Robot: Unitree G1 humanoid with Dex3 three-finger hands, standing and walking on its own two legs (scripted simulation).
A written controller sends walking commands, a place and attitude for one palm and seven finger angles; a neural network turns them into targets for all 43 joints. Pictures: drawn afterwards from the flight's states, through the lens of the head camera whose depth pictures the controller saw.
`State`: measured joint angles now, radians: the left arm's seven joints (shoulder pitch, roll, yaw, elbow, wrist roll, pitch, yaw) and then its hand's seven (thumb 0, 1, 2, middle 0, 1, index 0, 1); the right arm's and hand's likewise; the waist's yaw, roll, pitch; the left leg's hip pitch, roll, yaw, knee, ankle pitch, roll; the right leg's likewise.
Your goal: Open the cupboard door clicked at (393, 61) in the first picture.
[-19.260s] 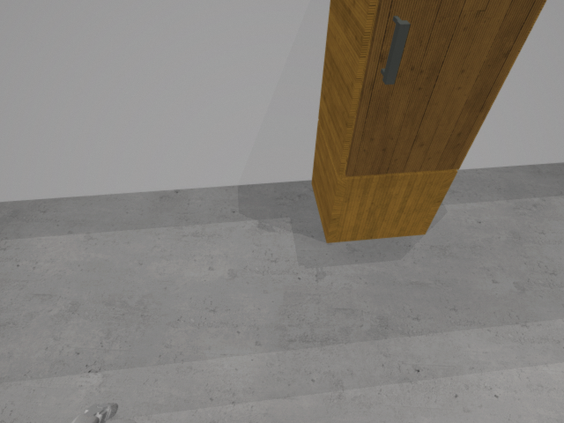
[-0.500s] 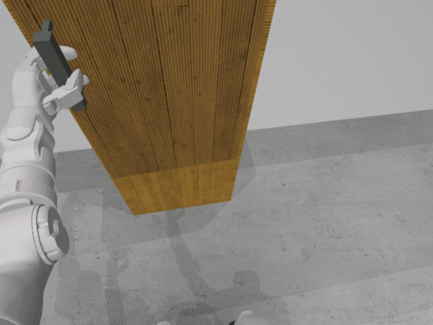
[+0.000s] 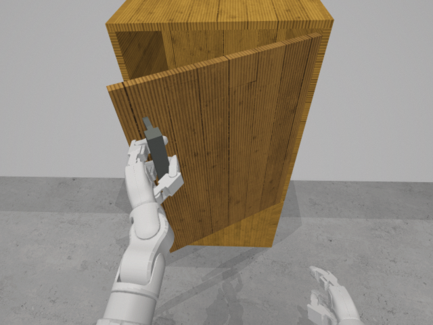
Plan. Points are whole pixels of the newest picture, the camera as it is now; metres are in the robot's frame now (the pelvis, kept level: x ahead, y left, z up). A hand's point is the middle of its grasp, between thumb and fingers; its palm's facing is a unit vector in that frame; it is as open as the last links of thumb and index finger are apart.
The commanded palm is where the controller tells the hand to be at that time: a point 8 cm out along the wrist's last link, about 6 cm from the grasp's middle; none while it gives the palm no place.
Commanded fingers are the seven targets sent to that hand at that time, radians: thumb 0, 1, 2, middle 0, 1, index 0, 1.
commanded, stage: pull the door open along its arc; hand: left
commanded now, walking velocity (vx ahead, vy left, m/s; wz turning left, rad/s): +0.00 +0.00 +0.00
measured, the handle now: (157, 156) +0.39 +0.14 +0.12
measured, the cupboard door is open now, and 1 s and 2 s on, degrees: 29 40 42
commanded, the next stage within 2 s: open thumb and fingers to let go in 0.18 s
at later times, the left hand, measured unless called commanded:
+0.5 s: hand (202, 197) +0.30 +0.05 +0.12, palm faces +0.40 -0.91 -0.02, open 6.9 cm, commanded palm +0.25 +0.09 +0.11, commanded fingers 0.00 0.06 0.54 -0.34 -1.26 -0.34 -1.26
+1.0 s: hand (200, 201) +0.29 +0.05 +0.12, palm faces +0.35 -0.94 -0.02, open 14.5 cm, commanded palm +0.25 +0.09 +0.11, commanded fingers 0.00 -0.50 0.30 -0.17 -0.45 -0.17 -0.45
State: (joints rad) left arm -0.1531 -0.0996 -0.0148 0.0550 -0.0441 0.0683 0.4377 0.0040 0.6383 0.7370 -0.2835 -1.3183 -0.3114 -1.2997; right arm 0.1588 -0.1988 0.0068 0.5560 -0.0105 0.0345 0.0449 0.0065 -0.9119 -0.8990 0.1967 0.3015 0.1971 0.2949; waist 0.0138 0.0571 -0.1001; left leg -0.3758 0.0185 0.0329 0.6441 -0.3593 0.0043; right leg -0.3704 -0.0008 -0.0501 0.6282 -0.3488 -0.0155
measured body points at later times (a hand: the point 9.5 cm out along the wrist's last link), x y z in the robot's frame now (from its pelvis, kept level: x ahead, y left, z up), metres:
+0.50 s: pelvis -0.02 -0.03 +0.01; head -0.03 -0.06 +0.46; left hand +0.27 +0.09 +0.13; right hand +0.16 -0.24 -0.10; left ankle -0.02 +0.11 -0.72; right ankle -0.02 -0.11 -0.72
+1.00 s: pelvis -0.03 -0.01 +0.01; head -0.05 -0.03 +0.45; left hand +0.27 +0.10 +0.12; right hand +0.16 -0.21 -0.09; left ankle -0.02 +0.11 -0.72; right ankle -0.02 -0.11 -0.72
